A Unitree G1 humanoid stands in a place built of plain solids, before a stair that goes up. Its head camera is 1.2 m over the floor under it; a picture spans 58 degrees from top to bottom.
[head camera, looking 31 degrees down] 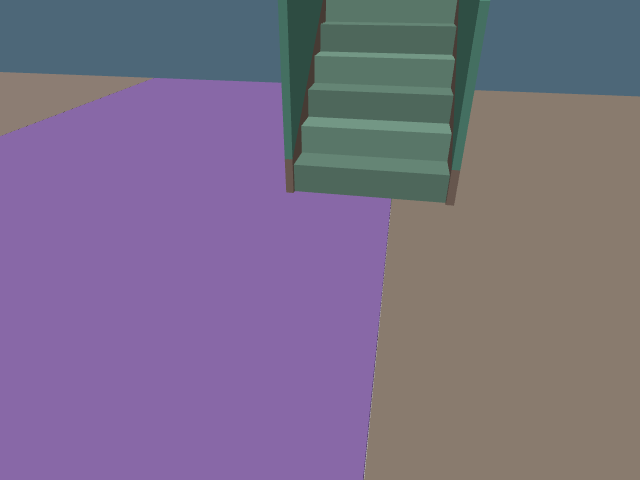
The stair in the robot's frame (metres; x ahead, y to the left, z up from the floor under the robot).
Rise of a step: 0.18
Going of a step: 0.23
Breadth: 0.97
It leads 10 degrees to the right of straight ahead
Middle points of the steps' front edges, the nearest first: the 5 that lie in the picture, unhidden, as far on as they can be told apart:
2.54 -0.31 0.19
2.77 -0.35 0.37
3.00 -0.40 0.55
3.23 -0.44 0.74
3.46 -0.48 0.92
